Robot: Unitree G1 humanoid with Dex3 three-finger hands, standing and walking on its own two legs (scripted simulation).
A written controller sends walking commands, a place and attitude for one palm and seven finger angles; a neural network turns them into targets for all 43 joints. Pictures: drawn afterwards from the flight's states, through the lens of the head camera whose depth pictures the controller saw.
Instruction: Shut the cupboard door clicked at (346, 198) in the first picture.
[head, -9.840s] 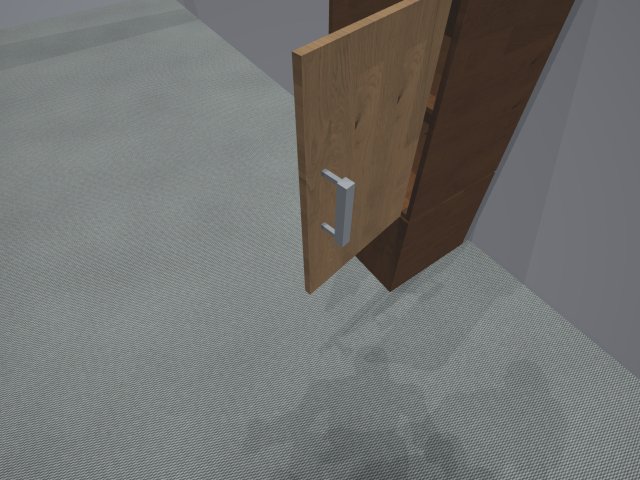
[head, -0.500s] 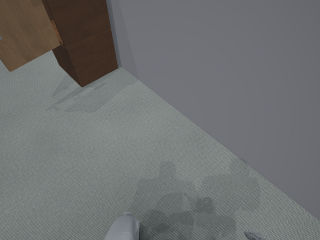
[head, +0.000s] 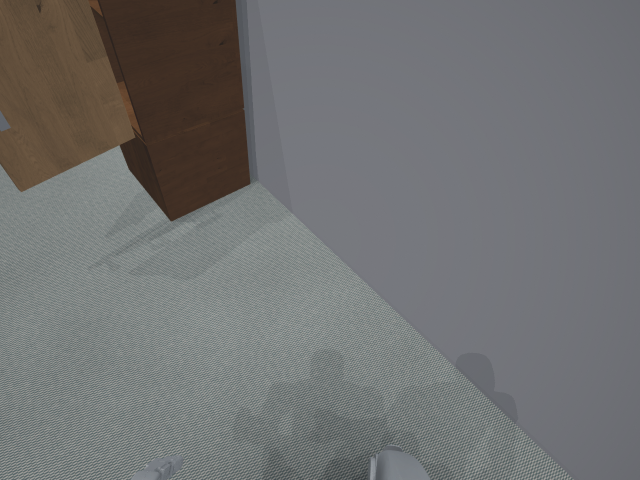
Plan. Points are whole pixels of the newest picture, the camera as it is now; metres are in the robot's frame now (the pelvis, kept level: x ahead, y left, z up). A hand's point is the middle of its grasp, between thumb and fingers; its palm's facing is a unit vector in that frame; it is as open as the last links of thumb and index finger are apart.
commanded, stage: walk to a spot facing it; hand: left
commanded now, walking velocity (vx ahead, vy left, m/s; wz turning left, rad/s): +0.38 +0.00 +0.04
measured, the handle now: out of the picture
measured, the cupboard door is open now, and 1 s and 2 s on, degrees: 100 100 100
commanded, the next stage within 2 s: turn to face it in 0.98 s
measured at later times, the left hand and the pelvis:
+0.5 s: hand (221, 436) +0.21 +0.15 -0.18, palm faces +0.15 -0.97 -0.20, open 7.1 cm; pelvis +0.22 -0.05 -0.01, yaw +5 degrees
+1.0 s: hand (215, 277) +0.49 +0.21 -0.17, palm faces +0.14 -0.98 -0.15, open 7.3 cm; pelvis +0.44 +0.02 +0.00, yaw +6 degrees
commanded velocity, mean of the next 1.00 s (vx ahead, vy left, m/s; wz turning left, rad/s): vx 0.36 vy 0.00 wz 0.06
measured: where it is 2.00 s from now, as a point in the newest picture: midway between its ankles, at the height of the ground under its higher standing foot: (312, 338)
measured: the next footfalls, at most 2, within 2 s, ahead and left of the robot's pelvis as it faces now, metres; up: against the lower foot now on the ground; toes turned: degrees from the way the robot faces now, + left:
right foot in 0.20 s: +0.21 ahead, -0.15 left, +0.00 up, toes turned -6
left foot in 0.64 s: +0.43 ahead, +0.10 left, +0.00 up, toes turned +13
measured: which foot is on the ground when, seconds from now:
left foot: down 0.00-0.20, up 0.22-0.62, down 0.64-1.00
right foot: up 0.00-0.18, down 0.20-0.64, up 0.66-1.00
